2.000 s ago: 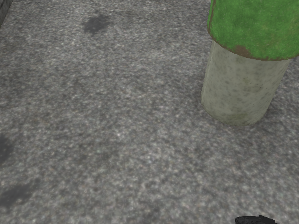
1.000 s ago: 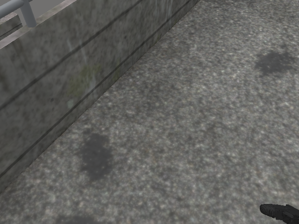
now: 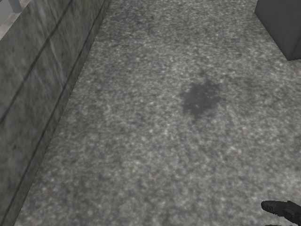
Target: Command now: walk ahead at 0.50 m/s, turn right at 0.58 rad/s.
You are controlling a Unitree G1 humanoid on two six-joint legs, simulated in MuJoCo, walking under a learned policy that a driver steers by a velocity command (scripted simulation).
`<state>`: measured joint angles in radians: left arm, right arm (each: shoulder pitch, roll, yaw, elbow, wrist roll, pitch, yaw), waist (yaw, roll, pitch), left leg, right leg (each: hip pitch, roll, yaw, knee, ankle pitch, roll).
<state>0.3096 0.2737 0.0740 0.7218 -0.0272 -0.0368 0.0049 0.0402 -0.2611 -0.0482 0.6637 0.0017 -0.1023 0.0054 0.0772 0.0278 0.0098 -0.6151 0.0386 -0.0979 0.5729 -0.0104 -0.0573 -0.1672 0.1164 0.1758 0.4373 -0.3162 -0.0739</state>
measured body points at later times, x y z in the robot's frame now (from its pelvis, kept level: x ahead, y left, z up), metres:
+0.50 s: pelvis +0.25 +0.00 +0.00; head +0.29 -0.01 +0.45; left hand +0.54 +0.15 -0.08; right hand +0.18 -0.29 -0.12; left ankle +0.17 +0.14 -0.74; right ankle +0.36 -0.19 -0.69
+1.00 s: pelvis +0.50 -0.14 +0.00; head +0.52 -0.16 +0.45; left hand +0.70 +0.08 -0.10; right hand +0.58 -0.45 -0.08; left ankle +0.74 -0.10 -0.70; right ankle +0.38 -0.17 -0.74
